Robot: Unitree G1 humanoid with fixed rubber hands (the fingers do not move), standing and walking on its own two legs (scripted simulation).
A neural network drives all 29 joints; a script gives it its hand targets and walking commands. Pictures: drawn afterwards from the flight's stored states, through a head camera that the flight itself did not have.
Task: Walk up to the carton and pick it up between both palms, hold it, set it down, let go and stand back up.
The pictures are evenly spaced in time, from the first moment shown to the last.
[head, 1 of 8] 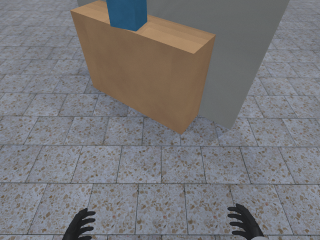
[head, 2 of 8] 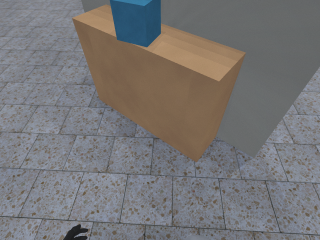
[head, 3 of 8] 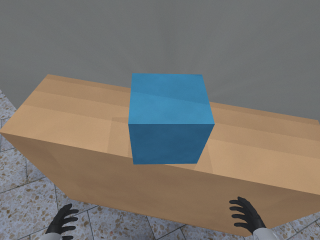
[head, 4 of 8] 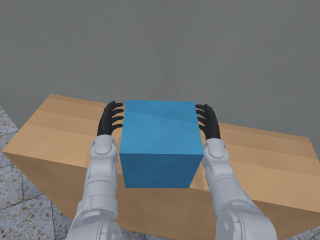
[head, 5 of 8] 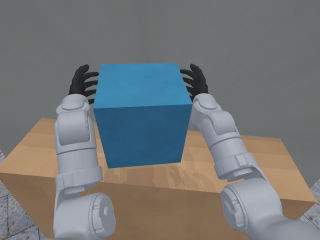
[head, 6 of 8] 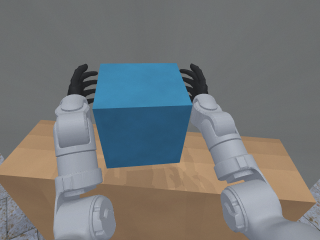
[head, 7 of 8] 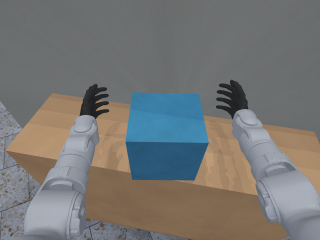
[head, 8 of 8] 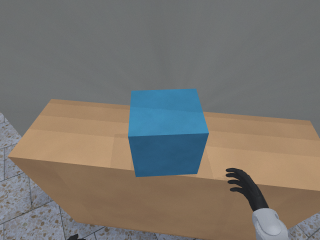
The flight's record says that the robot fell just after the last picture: no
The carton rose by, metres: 0.17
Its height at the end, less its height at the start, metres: +0.00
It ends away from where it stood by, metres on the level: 0.01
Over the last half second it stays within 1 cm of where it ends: yes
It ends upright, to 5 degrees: yes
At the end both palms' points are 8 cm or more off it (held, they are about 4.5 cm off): yes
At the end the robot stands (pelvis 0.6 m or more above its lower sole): yes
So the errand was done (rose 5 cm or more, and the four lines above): yes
